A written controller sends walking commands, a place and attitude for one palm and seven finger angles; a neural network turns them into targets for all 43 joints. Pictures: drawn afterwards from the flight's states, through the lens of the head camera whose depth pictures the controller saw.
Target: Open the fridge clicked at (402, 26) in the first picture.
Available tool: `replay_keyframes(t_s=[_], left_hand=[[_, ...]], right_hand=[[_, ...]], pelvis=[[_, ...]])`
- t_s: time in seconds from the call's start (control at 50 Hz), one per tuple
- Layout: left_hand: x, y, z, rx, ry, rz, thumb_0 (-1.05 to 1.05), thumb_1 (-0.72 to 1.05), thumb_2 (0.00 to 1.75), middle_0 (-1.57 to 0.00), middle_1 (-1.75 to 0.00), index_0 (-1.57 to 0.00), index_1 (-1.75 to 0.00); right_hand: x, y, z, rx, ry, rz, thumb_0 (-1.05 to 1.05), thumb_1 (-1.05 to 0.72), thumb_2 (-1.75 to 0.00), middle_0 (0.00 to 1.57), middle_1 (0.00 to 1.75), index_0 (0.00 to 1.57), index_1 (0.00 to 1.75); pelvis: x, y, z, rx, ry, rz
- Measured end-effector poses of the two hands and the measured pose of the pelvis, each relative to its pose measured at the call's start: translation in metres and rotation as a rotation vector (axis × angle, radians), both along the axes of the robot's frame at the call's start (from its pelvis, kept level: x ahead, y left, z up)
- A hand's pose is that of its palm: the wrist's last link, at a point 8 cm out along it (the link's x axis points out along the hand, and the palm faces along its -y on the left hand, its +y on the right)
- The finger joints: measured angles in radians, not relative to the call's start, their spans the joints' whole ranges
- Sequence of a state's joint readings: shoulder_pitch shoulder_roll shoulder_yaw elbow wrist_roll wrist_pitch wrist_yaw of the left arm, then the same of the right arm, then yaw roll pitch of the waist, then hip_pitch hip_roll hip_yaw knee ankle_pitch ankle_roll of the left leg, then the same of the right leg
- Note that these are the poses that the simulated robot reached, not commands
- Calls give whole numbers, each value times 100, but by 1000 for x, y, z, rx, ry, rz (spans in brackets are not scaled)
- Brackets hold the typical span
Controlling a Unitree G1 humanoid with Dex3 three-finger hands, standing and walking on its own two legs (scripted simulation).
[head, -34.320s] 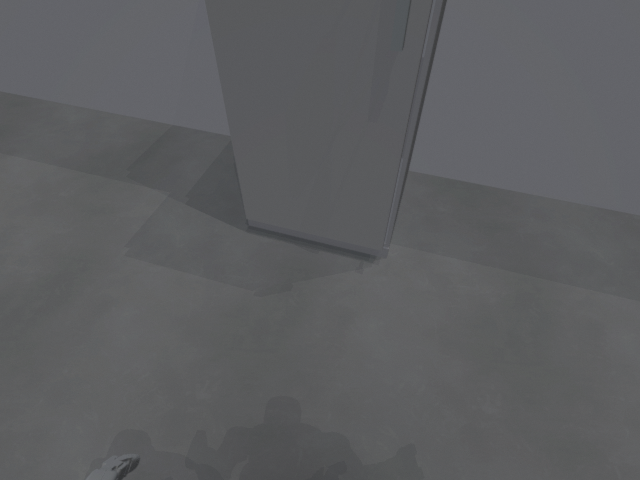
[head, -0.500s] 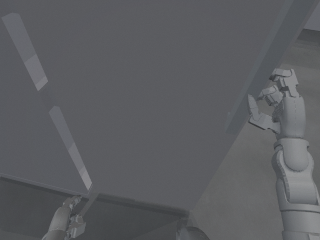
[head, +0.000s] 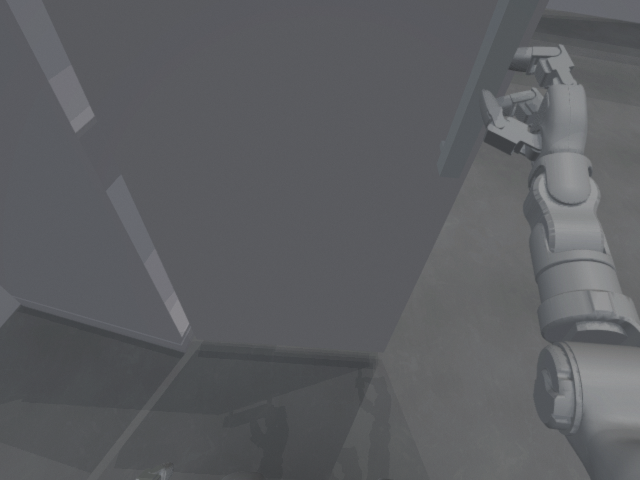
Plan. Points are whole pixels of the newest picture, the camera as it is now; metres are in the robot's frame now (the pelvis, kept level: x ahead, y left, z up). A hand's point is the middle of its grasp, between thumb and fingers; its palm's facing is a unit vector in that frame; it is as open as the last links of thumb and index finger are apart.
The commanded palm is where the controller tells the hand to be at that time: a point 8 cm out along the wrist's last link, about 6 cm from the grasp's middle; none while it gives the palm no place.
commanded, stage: stop walking and hold the door back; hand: right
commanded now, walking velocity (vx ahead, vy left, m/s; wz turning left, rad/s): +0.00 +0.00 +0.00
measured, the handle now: (493, 38) +0.53 -0.13 +0.29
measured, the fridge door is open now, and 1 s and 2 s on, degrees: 78 75 74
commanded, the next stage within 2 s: loosen the grip on the handle in 0.46 s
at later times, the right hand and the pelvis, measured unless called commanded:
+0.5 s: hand (501, 145) +0.43 -0.14 +0.22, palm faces +0.00 +0.98 -0.21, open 4.6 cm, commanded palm +0.42 -0.21 +0.20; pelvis +0.00 -0.04 +0.00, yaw +1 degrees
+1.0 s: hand (467, 173) +0.43 -0.12 +0.18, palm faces -0.04 +0.98 -0.20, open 12.7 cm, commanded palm +0.42 -0.18 +0.18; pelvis -0.02 -0.02 -0.01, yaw +4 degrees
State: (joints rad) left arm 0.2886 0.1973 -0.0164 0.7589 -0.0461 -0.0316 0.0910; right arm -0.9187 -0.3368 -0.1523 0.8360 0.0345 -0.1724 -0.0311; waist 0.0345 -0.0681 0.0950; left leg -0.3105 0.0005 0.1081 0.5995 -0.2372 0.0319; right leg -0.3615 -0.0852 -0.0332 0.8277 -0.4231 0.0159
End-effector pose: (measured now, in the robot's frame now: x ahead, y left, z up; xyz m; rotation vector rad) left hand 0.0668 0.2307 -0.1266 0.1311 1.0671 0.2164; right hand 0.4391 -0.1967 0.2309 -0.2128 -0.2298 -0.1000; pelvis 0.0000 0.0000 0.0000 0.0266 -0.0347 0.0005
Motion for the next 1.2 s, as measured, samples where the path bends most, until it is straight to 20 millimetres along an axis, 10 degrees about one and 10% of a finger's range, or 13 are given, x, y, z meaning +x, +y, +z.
replay_keyframes(t_s=[0.22, 0.52, 0.66, 0.76, 0.92, 1.06, 1.2], left_hand=[[22, 15, 35, 190, -76, -18, 1, 92, 90, -20, -30, -21, -30], [112, -72, 40, -31, -309, -196, 1, 90, 90, -20, -30, -21, -30], [80, -50, 41, -34, -314, -151, 1, 90, 90, -21, -30, -21, -30], [31, -5, 41, 53, -246, -129, 1, 90, 90, -21, -30, -21, -30], [-38, 44, 42, 163, -115, -22, 1, 91, 90, -20, -30, -20, -30], [-67, 37, 35, 140, -104, 76, 1, 91, 90, -20, -30, -20, -30], [-51, 9, 19, 60, -83, 91, 1, 91, 90, -20, -30, -20, -30]], right_hand=[[-9, -42, -24, 109, -65, 9, -3, -83, -87, 45, 140, 41, 137], [-27, -3, -7, -25, -59, 129, 1, -89, -90, 45, 140, 46, 140], [-8, -40, 5, -15, 70, 17, 1, -82, -87, 46, 140, 46, 140], [-30, -35, 24, -26, -72, 114, 1, -53, -72, 45, 140, 45, 140], [-30, 7, -37, 21, 14, 184, 0, 17, -38, 43, 137, 43, 137], [-23, 24, -54, -10, -71, 173, -1, 45, -25, 36, 129, 36, 129], [-16, 17, -46, -40, -100, 147, -1, 53, -21, 29, 120, 30, 120]], pelvis=[[7, -36, 0, -7, -25, 4], [-5, -38, 4, 8, -24, 8], [-8, -30, 6, -42, 52, 1], [-8, -25, 4, -34, 49, -4], [-23, -18, -3, -38, 55, 19], [-22, -16, -7, -39, 92, 100], [-4, -19, -5, -32, 105, 116]])
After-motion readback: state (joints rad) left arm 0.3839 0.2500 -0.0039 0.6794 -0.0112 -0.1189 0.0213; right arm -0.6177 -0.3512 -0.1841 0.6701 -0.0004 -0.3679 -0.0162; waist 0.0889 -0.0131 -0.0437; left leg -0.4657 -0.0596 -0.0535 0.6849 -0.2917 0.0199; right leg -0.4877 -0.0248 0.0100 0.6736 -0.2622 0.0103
